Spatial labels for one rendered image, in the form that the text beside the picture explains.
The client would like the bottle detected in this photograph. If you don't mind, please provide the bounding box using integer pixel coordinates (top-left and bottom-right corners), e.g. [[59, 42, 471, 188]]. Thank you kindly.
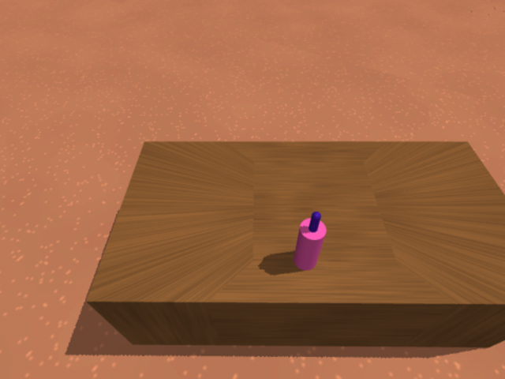
[[294, 212, 327, 271]]

